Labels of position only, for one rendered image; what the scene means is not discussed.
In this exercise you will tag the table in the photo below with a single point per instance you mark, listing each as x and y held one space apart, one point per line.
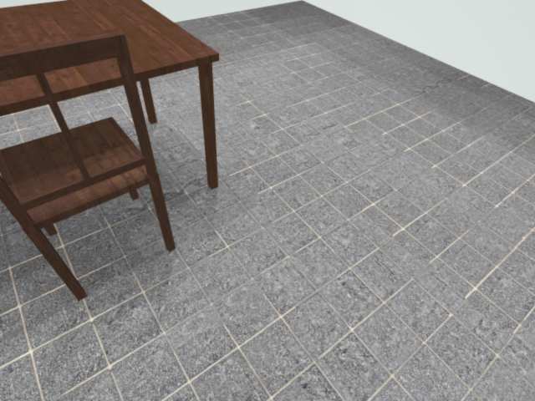
157 46

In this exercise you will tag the chair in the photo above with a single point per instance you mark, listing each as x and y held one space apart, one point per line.
46 180

